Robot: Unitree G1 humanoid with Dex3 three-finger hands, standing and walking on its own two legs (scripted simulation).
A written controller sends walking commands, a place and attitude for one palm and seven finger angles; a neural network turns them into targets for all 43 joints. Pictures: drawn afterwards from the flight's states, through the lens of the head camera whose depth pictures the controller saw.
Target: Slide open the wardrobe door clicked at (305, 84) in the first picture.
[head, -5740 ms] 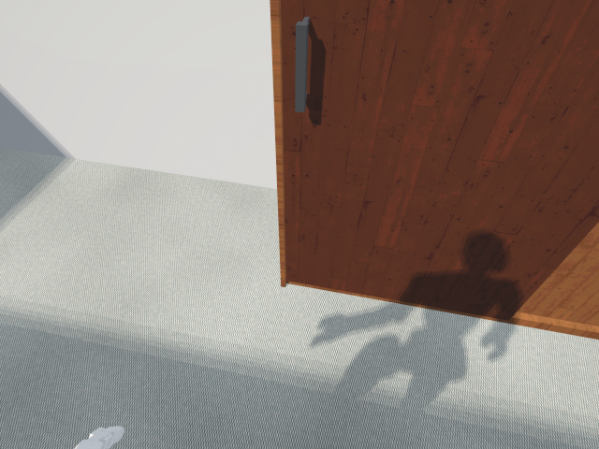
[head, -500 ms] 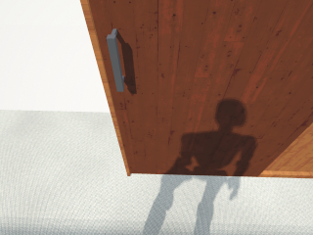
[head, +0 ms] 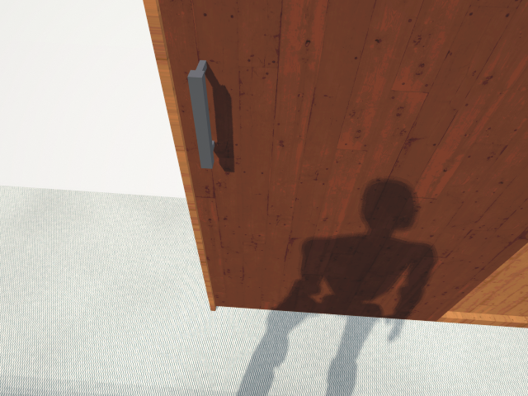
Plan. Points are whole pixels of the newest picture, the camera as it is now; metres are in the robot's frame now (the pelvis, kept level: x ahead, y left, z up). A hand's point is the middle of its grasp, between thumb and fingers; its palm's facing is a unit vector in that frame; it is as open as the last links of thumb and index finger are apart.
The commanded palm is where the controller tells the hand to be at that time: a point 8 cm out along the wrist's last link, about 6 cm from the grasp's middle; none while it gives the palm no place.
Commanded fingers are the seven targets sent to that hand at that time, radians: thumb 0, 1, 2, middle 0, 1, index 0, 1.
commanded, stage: come to a stop and stand still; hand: left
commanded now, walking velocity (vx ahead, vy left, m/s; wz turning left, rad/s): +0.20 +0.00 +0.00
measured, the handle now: (204, 117) +0.51 +0.15 +0.16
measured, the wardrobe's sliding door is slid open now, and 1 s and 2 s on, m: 0.00 0.00 0.00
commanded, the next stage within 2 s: none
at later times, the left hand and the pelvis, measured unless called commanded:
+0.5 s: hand out of the picture +0.08 +0.17 -0.17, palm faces +0.05 -0.97 -0.24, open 7.3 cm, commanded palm none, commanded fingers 0.00 0.90 0.90 -0.20 -0.30 -0.20 -0.30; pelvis +0.04 -0.01 +0.01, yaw +1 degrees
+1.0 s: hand out of the picture +0.05 +0.21 -0.15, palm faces -0.01 -0.96 -0.27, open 7.4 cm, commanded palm none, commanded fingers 0.00 0.90 0.90 -0.20 -0.30 -0.20 -0.30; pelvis +0.02 +0.01 +0.01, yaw +0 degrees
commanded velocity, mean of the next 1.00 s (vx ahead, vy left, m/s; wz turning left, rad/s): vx -0.05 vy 0.02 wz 0.00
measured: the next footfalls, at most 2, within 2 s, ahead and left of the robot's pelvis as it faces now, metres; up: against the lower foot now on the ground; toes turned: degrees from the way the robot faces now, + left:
right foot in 0.22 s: +0.06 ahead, -0.13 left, +0.00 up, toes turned +0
left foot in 0.52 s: +0.08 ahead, +0.10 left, +0.00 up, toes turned +6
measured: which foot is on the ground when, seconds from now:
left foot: down 0.00-0.22, up 0.24-0.50, down 0.52-1.00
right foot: down 0.00-0.06, up 0.08-0.20, down 0.22-1.00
